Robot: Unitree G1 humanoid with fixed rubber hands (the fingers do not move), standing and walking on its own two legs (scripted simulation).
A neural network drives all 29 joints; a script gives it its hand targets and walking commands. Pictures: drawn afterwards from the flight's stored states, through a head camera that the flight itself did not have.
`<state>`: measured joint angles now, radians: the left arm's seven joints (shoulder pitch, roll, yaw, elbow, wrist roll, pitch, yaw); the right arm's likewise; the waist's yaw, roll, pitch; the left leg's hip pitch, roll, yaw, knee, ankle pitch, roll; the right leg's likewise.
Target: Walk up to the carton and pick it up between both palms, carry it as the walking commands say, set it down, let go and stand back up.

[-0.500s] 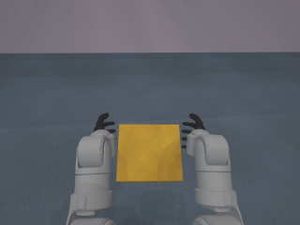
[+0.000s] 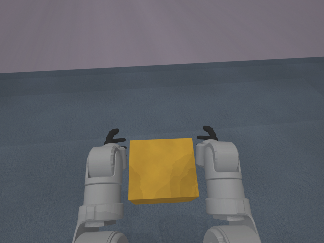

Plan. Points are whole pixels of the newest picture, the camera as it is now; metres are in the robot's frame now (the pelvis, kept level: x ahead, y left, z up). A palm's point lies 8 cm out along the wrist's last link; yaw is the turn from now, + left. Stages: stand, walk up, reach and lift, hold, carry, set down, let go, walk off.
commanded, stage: carry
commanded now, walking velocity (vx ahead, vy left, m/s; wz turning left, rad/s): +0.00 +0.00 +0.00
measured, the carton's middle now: (162, 172) +0.32 -0.01 -0.03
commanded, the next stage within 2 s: hold in 1.16 s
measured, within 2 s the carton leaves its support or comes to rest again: neither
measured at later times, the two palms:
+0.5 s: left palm (89, 176) +0.27 +0.16 +0.06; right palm (198, 165) +0.28 -0.10 +0.06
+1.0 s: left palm (83, 177) +0.28 +0.18 +0.05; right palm (191, 170) +0.28 -0.08 +0.05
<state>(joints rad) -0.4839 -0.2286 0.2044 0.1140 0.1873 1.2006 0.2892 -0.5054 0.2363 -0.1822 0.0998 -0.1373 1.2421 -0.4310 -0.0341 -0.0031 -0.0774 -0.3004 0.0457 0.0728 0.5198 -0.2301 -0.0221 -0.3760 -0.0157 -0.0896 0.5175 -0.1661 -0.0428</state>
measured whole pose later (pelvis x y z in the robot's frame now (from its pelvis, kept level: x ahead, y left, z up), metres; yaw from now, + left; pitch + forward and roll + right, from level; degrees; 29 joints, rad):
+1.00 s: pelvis +0.00 +0.04 +0.00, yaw +1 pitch +3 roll +0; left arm -0.19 -0.14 0.07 0.10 0.15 0.84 0.12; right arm -0.19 0.14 -0.07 0.12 -0.15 0.84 -0.11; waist 0.00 0.00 -0.13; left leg -0.33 -0.01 0.08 0.52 -0.23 0.04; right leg -0.39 -0.07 -0.08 0.49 -0.14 0.02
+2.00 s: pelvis +0.00 +0.01 +0.01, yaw +7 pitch -7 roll -1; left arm -0.38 -0.19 0.23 0.38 0.32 0.74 0.01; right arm -0.40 0.20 -0.26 0.38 -0.34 0.76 -0.06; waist -0.03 0.01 0.03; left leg -0.10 -0.01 -0.04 0.42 -0.20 0.01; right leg -0.11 0.01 -0.04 0.37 -0.14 -0.01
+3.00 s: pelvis -0.03 +0.00 -0.04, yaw +5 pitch +12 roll +0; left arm -0.52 -0.24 0.46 0.62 0.40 0.26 0.07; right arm -0.52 0.24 -0.42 0.62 -0.36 0.25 -0.14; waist 0.02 0.00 0.01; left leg -0.75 0.00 -0.01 0.86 -0.32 0.00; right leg -0.79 0.02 -0.02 0.82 -0.25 -0.03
